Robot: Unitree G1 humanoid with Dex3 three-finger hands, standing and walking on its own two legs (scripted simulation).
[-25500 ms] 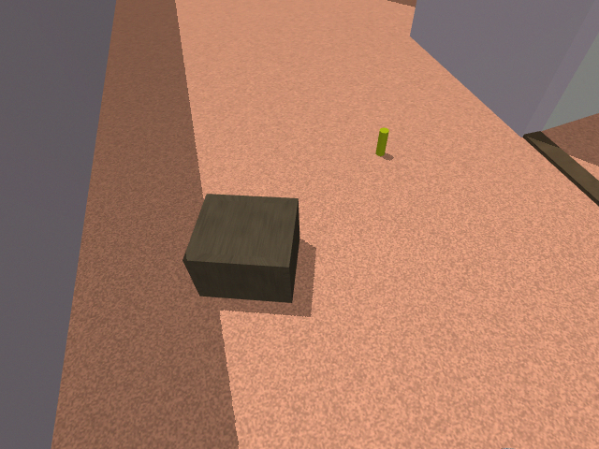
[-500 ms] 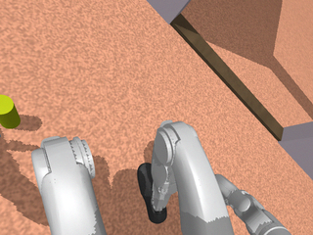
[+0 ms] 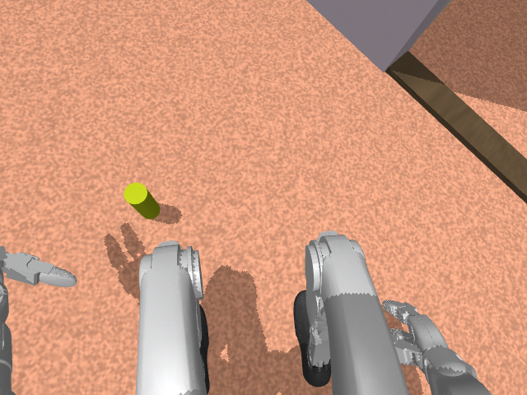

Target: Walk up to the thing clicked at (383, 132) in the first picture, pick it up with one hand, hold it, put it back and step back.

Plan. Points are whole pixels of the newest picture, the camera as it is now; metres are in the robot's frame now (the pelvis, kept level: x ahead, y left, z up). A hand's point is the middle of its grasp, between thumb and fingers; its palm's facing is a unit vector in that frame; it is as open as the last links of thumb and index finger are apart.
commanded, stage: home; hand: left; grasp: from the side
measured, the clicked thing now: (143, 202) +0.44 +0.25 -0.33
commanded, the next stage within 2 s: none
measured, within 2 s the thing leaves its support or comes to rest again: neither
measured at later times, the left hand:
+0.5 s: hand out of the picture +0.27 +0.24 +0.13, palm faces +0.21 -0.90 -0.39, open 17.6 cm
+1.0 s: hand out of the picture +0.24 +0.21 +0.27, palm faces +0.22 -0.93 -0.31, open 17.6 cm
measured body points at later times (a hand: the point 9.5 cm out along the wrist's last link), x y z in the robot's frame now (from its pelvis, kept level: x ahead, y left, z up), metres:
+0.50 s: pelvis +0.06 -0.02 +0.23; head +0.18 +0.01 +0.66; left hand +0.26 +0.28 +0.15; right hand +0.27 -0.25 +0.13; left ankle +0.09 +0.13 -0.36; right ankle +0.11 -0.14 -0.36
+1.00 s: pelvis +0.09 +0.01 +0.32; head +0.12 +0.01 +0.77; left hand +0.23 +0.25 +0.29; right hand +0.29 -0.21 +0.25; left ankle +0.09 +0.13 -0.36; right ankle +0.10 -0.14 -0.36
